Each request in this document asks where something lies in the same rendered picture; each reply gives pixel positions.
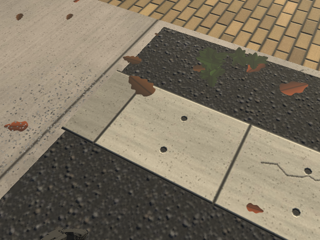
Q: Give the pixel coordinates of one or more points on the robot left hand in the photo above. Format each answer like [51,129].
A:
[66,234]

